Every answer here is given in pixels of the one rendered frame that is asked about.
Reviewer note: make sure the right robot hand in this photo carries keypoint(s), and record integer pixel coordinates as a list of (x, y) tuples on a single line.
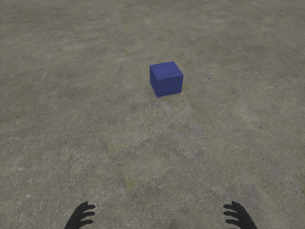
[(244, 220)]

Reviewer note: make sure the left robot hand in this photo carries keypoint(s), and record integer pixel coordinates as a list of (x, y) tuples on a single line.
[(74, 221)]

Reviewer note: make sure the carton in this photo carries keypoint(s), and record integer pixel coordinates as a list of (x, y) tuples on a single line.
[(166, 78)]

